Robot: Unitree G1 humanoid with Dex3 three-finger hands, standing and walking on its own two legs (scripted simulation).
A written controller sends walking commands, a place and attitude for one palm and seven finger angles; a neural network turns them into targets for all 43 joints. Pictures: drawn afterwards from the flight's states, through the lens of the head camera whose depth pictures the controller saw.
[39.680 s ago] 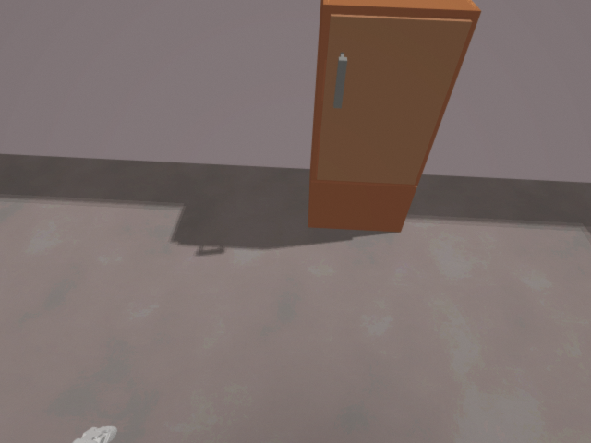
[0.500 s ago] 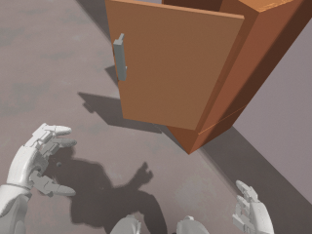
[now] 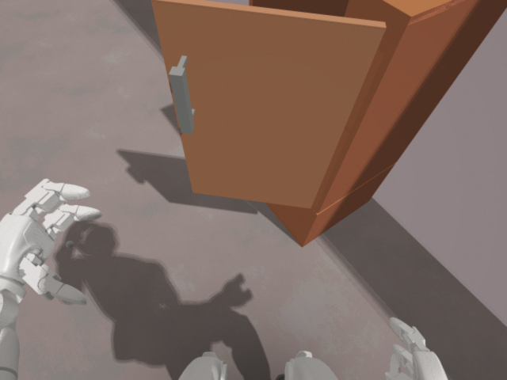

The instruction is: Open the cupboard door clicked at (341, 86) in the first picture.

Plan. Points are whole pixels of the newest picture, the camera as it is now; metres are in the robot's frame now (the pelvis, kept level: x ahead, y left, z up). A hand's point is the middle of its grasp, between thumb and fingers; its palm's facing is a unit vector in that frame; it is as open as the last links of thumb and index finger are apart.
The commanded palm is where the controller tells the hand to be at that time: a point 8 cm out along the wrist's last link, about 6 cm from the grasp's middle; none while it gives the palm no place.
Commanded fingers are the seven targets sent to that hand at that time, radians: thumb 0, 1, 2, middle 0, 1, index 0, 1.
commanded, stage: raise the hand with hooked fingers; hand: left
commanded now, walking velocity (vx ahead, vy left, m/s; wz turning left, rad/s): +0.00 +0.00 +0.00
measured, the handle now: (185, 96) +0.63 +0.18 +0.03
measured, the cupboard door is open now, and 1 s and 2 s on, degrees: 47 47 47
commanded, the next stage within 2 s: move the hooked fingers beside the handle in 0.36 s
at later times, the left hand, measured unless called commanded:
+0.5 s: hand (76, 250) +0.28 +0.26 +0.05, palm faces -0.07 -1.00 -0.04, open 14.0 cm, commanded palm +0.27 +0.31 +0.05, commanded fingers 0.00 -0.50 0.30 -0.30 -1.20 -0.30 -1.20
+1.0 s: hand (110, 188) +0.38 +0.25 +0.05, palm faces -0.08 -1.00 -0.04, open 14.0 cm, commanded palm +0.37 +0.30 +0.05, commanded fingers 0.00 -0.50 0.30 -0.30 -1.20 -0.30 -1.20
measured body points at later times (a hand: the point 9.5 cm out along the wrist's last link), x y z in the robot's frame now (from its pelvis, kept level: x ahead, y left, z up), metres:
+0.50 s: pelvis +0.00 -0.01 +0.00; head +0.07 +0.01 +0.44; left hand +0.28 +0.32 +0.06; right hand +0.16 -0.25 -0.08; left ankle -0.01 +0.09 -0.67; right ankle +0.03 -0.12 -0.67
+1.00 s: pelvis +0.00 -0.01 -0.01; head +0.10 +0.01 +0.43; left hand +0.38 +0.30 +0.05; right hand +0.10 -0.27 -0.10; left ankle -0.01 +0.09 -0.67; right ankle +0.03 -0.12 -0.67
